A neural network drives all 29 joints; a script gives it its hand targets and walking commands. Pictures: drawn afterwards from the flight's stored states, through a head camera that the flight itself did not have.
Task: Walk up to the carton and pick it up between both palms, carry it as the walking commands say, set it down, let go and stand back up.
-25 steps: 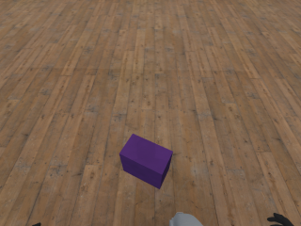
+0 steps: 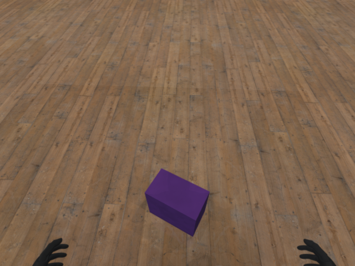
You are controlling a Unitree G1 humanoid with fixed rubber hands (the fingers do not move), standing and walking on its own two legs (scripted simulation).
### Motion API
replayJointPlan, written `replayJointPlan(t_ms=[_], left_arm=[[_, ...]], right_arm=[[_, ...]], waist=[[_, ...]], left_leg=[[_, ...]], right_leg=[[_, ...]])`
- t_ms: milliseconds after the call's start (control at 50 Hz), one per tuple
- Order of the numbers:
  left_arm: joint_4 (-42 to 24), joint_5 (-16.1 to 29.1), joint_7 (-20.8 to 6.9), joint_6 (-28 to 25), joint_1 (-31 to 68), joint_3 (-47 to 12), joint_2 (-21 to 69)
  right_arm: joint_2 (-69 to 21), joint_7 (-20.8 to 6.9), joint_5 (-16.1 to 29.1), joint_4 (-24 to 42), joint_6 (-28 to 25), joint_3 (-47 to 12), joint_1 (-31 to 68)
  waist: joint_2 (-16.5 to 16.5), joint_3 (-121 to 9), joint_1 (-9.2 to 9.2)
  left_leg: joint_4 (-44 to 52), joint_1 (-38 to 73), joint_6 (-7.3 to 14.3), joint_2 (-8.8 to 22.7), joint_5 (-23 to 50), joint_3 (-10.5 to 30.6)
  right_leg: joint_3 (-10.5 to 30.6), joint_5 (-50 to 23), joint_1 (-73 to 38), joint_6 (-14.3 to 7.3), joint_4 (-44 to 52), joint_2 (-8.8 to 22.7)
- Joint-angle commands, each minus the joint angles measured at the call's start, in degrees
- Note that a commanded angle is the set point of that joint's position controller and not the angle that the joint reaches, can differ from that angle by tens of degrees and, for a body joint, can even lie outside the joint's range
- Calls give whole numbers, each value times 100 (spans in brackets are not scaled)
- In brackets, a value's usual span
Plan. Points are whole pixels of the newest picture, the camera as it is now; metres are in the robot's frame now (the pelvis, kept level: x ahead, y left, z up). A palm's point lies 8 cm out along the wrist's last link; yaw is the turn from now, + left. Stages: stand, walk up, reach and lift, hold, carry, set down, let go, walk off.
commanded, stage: walk up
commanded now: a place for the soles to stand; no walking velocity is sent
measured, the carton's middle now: (177, 202) +0.52 +0.01 -0.63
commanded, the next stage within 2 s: none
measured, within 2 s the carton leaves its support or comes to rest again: neither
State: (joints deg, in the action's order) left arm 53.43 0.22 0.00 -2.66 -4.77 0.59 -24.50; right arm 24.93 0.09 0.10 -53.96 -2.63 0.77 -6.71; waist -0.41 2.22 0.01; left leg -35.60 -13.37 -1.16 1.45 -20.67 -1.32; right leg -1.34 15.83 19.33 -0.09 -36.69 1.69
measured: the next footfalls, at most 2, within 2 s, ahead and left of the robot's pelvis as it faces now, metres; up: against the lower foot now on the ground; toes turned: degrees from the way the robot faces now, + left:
left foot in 0.44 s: +0.12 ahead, +0.24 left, +0.00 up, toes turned -4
right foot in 0.70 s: +0.14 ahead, +0.04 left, +0.00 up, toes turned -15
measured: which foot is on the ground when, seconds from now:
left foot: down 0.00-0.14, up 0.16-0.42, down 0.44-0.72, up 0.74-0.92, down 0.94-1.00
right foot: down 0.00-0.44, up 0.46-0.68, down 0.70-0.94, up 0.96-1.00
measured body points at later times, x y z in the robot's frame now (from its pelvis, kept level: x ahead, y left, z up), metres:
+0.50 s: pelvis +0.02 +0.12 -0.02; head +0.03 +0.09 +0.43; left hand +0.09 +0.51 -0.07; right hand +0.12 -0.26 -0.09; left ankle +0.08 +0.24 -0.73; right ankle +0.03 -0.08 -0.69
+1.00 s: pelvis +0.12 +0.19 -0.02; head +0.14 +0.18 +0.43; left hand +0.33 +0.47 -0.11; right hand +0.11 -0.17 -0.10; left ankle +0.20 +0.29 -0.73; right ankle +0.09 +0.05 -0.70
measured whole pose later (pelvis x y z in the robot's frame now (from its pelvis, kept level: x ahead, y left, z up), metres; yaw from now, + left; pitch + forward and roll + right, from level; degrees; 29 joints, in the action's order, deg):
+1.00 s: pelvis +0.12 +0.19 -0.02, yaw -20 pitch -2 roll +0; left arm 43.9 0.0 1.3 -1.6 -13.9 2.1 -27.4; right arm 26.3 -0.1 -0.8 -43.5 -2.7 3.9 -13.3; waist -0.3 5.5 -0.2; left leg -44.9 -22.5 0.1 3.5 -19.9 -3.4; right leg 5.5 26.3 25.0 -0.6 -54.3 -2.3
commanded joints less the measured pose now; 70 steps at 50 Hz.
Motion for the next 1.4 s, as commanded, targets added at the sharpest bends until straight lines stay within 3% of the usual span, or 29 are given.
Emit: replayJointPlan(t_ms=[0,100,120,140,180,260,320,380,420,440,460,500,660,700,720,740,860,900,920,940,960,1040,1180,1200,1220,1240,1300,1340,1380], left_arm=[[-2,-4,10,-35,199,200,-1010],[313,-10,-10,-7,396,155,-956],[323,-1,179,-128,-1133,517,-1849],[433,-92,289,-190,-1641,671,-2149],[209,-126,422,-283,-1754,790,-2217],[-234,-189,432,-406,-1236,739,-1894],[-374,-254,438,-388,-1470,767,-2103],[-605,-307,466,-304,-1040,768,-2231],[-691,-374,515,-220,-913,587,-1706],[-873,-259,624,-224,-927,417,-1133],[-705,-163,692,-196,-1022,463,-1471],[-427,-27,511,-230,-1634,557,-1832],[-643,-112,84,-260,-1711,525,-1162],[-760,-196,162,-313,-2020,626,-1476],[-927,-210,196,-368,-1972,728,-2102],[-979,-94,193,-354,-1961,708,-2033],[-1227,-83,145,-168,-1013,447,-1410],[-1333,-14,106,-71,-902,363,-1287],[-1400,5,99,-23,-922,318,-1094],[-1421,11,111,36,-985,295,-972],[-1292,-24,183,124,-817,395,-1261],[-1116,-56,75,166,-1028,465,-1208],[-811,-134,-23,134,-1180,526,-1029],[-803,-173,0,98,-1228,567,-1178],[-942,-209,15,37,-936,602,-1630],[-980,-162,-4,27,-759,554,-1649],[-889,-45,22,70,-250,350,-1254],[-671,-15,-10,116,-399,377,-1187],[-453,-2,-25,108,-574,381,-1141]], right_arm=[[995,15,-1,3,-35,178,215],[949,1,-2,-315,-4,118,432],[1589,-230,-411,574,202,587,848],[1347,-348,-425,751,337,561,863],[1091,-511,-416,1029,499,519,858],[1220,-667,-398,1188,550,683,448],[1265,-752,-408,1413,639,805,507],[1370,-744,-382,1388,659,980,-252],[1550,-654,-443,1088,591,1152,-1433],[2172,-566,-494,1211,523,1226,-1653],[2056,-540,-416,1551,449,1137,-590],[1963,-467,-313,1722,354,1015,42],[1442,-357,-124,1640,194,725,-452],[886,-317,-43,1678,159,502,-790],[873,-322,-26,1822,172,488,-725],[1313,-216,-68,1722,220,585,-642],[931,-86,-17,1200,47,535,-1318],[1033,-8,-64,1128,-22,609,-1391],[1283,32,-137,1162,-72,667,-1347],[1784,45,-107,1272,-111,739,-1224],[1856,34,-78,1264,-93,771,-1076],[1653,137,-109,1257,-83,760,-808],[1464,39,-76,1273,31,591,-527],[1273,35,-58,1246,44,516,-674],[941,30,12,1326,45,425,-580],[1050,86,75,1263,83,446,-367],[1141,69,-8,877,-20,436,-659],[1557,54,-98,787,-113,462,-494],[1493,43,-71,726,-106,413,-160]], waist=[[36,-414,36],[18,-381,40],[565,-305,230],[-47,-284,362],[-169,-99,348],[-356,-86,-26],[-849,-33,29],[-1147,-147,-372],[261,-411,-1054],[2266,-245,-1153],[1249,139,-590],[869,386,-118],[526,236,103],[-409,-160,340],[-1275,-235,342],[-233,-150,290],[-737,-172,-201],[-594,-269,-317],[71,-277,-310],[1076,-279,-281],[880,-272,-317],[998,38,-145],[1124,-293,91],[676,-357,154],[-630,-431,22],[-499,-357,-8],[-146,-310,-312],[303,-239,-82],[254,-201,94]], left_leg=[[972,-117,403,539,1060,573],[1414,166,312,541,948,559],[311,-242,399,222,-862,-42],[-638,-1397,410,-36,-1347,-45],[-2111,-2748,334,328,-1056,998],[-1909,-1828,102,426,-594,725],[-1503,-1329,111,305,-785,475],[-945,-123,225,143,-584,50],[146,1712,291,-177,-724,30],[2265,1095,784,1630,-3352,3006],[2790,-151,1036,2026,-3745,3589],[2374,-763,1305,1758,-3584,2877],[1150,-1203,1201,1476,-837,787],[-632,-2012,676,930,-66,78],[-1951,-3040,296,59,-1153,-254],[-2360,-2852,239,312,-1468,447],[-951,-487,193,106,-66,-215],[-95,202,339,-40,850,-307],[536,270,550,569,757,706],[1278,194,1224,2116,1210,2664],[1401,-171,1758,2608,1409,2956],[802,-254,1299,1799,1796,1344],[64,-899,883,1417,1402,467],[-315,-1167,663,1307,1145,293],[-1021,-1584,241,598,128,-170],[-1111,-1135,193,332,-1128,-202],[331,-163,374,491,-247,256],[887,-284,800,1350,105,1173],[789,-557,818,1332,517,886]], right_leg=[[691,-1164,-634,-370,859,561],[693,-1031,-814,-262,1382,591],[1396,460,-1015,-573,1522,813],[2543,1309,-1675,-870,1931,1342],[3738,1921,-2062,-1408,2256,2053],[2382,1128,-686,-1137,2031,1296],[2329,1670,80,-1123,1857,1153],[1969,1772,1183,-919,1485,935],[1067,2362,2693,-591,-414,105],[188,2342,3377,-256,-2573,-873],[554,1523,2918,-158,-3184,-428],[270,985,2185,-112,-3058,106],[-224,204,-777,-176,518,-257],[1271,734,-2141,-501,1390,295],[3986,1519,-2207,-1365,1832,1839],[3920,884,-1835,-1686,1761,2012],[1254,-3081,114,-1174,402,759],[1082,-2144,640,-840,-239,450],[943,-1295,977,-556,-907,133],[618,239,1463,-135,-1971,-581],[841,1709,1262,-49,-2750,-454],[590,1408,1237,-122,-2359,-112],[-148,497,-678,-251,233,-382],[269,223,-1077,-337,613,-153],[2284,21,-800,-827,935,954],[2454,-385,-203,-1331,876,1306],[1261,-107,493,-681,316,500],[583,62,357,-266,-327,5],[539,-110,-128,-304,-12,68]])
